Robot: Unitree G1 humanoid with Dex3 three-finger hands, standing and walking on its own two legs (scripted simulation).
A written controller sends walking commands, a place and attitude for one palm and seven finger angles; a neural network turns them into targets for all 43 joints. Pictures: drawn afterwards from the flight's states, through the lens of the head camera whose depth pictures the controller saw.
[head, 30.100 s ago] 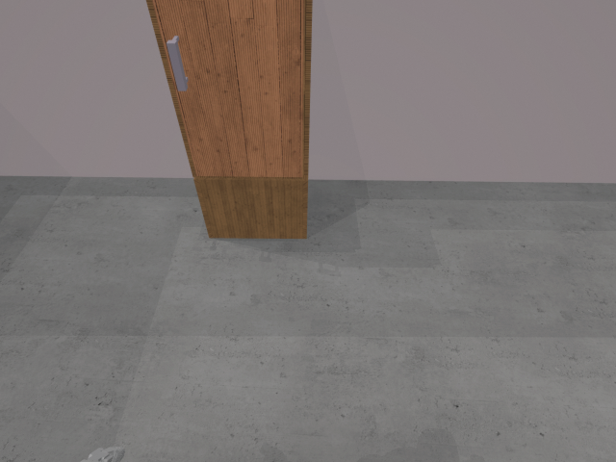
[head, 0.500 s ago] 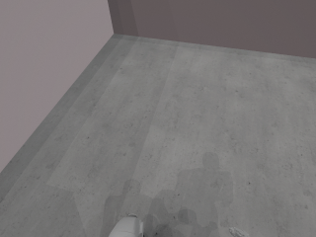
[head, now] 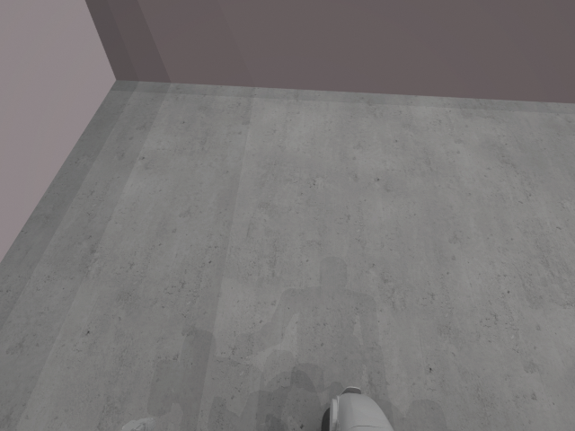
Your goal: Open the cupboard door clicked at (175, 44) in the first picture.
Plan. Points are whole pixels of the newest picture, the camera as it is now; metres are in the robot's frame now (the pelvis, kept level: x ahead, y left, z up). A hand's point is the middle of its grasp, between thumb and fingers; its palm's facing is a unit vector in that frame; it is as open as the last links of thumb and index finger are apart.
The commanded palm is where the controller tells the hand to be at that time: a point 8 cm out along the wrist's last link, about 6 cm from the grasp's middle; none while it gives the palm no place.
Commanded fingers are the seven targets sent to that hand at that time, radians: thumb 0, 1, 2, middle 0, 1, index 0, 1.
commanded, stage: turn to face it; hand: left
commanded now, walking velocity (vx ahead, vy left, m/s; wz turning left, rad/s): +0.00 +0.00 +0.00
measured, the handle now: out of the picture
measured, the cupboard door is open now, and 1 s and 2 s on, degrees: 47 47 47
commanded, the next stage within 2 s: none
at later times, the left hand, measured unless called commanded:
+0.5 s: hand (191, 368) +0.24 +0.17 -0.18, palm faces +0.22 -0.96 -0.15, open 7.2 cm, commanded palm none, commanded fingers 0.00 0.90 0.90 -0.20 -0.30 -0.20 -0.30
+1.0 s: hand (178, 379) +0.22 +0.19 -0.15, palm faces +0.45 -0.83 -0.32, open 7.4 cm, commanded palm none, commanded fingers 0.00 0.90 0.90 -0.20 -0.30 -0.20 -0.30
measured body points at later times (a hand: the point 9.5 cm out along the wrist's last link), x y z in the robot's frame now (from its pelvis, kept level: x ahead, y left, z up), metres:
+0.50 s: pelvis +0.17 -0.01 -0.01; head +0.20 +0.02 +0.44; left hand +0.23 +0.22 -0.16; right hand +0.26 -0.25 -0.15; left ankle +0.18 +0.10 -0.72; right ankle +0.15 -0.11 -0.74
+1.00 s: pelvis +0.23 -0.05 -0.01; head +0.29 -0.05 +0.43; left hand +0.20 +0.23 -0.13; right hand +0.41 -0.25 -0.17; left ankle +0.17 +0.08 -0.71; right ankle +0.28 -0.16 -0.74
